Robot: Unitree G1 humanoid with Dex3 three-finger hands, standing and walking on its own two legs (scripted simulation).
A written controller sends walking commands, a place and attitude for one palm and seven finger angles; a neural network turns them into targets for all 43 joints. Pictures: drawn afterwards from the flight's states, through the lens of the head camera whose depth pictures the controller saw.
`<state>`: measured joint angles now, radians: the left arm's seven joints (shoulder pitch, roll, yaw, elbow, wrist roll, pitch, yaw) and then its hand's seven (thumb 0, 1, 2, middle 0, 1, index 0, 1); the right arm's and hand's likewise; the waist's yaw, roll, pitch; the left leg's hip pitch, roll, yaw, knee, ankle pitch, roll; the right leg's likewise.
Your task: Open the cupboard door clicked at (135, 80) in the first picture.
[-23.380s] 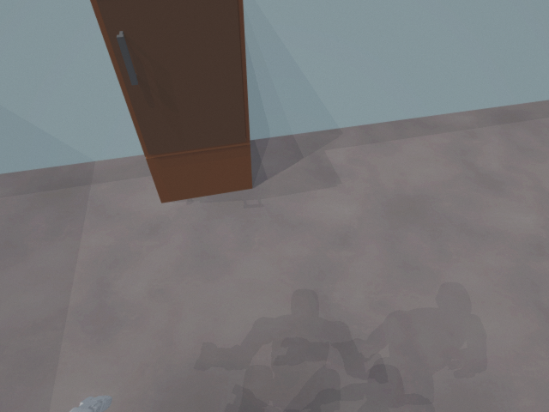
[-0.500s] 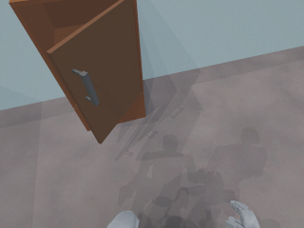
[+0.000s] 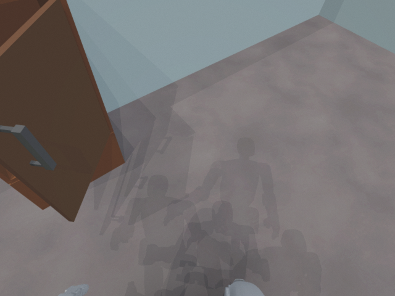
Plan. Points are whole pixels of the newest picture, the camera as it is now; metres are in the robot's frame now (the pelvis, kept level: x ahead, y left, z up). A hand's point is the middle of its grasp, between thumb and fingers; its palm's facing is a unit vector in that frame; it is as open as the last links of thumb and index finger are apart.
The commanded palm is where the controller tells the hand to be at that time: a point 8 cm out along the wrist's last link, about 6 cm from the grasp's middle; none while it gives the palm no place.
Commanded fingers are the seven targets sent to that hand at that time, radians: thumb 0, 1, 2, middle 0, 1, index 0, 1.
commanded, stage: walk to a spot facing it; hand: left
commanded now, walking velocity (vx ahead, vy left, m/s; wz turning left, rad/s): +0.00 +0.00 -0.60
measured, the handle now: (28, 148) +0.40 +0.43 -0.03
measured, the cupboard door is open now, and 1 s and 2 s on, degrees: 45 45 45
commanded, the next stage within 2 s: turn to face it in 1.78 s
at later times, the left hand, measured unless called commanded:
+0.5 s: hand (131, 284) +0.16 +0.16 -0.19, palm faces -0.24 -0.96 -0.15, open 7.4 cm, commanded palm none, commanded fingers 0.00 0.90 0.90 -0.20 -0.30 -0.20 -0.30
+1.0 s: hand (227, 181) +0.44 -0.07 -0.18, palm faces -0.60 -0.78 -0.17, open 7.4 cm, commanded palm none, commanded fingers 0.00 0.90 0.90 -0.20 -0.30 -0.20 -0.30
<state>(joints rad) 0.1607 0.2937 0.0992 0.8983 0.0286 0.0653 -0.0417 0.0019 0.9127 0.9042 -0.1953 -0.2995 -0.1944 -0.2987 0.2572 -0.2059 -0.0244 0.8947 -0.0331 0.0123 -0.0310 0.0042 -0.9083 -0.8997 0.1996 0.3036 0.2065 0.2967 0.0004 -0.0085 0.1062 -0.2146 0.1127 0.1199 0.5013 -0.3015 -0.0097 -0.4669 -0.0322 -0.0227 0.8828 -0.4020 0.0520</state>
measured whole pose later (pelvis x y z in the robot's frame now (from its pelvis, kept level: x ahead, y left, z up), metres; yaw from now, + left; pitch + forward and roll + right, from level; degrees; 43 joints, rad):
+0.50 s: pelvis +0.06 -0.01 -0.01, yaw -17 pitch +2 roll -2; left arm 0.27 0.20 0.07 0.93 0.03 0.03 -0.03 0.00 0.90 0.90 -0.20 -0.30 -0.20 -0.30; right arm 0.23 -0.21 -0.05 0.87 -0.03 -0.03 0.00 0.00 -0.91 -0.90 0.20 0.30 0.20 0.30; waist 0.00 -0.02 0.02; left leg -0.33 0.04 0.05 0.59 -0.35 -0.03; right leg -0.30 0.07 0.12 0.64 -0.41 -0.03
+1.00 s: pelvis +0.21 -0.13 -0.03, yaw -34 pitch +1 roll +1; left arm 0.04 0.19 0.06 0.91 0.03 -0.03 -0.05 0.00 0.91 0.90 -0.20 -0.30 -0.20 -0.30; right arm 0.56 -0.12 -0.01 1.11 -0.02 -0.02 -0.02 0.01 -0.91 -0.90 0.20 0.30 0.20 0.30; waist -0.05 -0.02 0.10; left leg -0.04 0.16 0.26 0.81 -0.53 -0.07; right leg -0.46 0.02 -0.15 0.68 -0.22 -0.13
